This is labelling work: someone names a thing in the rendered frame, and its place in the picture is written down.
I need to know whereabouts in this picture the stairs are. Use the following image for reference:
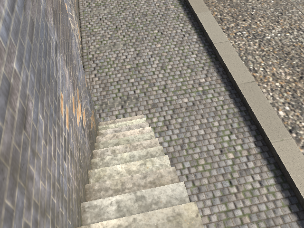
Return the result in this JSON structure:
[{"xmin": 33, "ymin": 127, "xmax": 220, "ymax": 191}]
[{"xmin": 76, "ymin": 114, "xmax": 204, "ymax": 228}]

